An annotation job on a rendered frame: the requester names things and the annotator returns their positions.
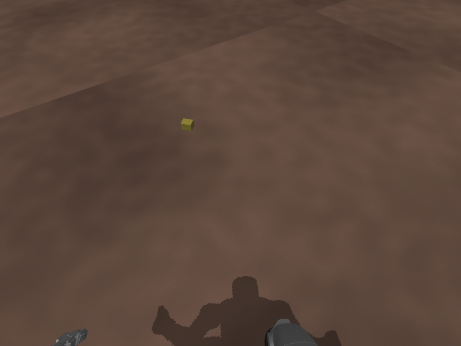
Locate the left robot hand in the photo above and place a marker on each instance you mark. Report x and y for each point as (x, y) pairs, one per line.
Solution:
(71, 339)

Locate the small box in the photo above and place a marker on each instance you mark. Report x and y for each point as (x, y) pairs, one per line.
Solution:
(187, 124)

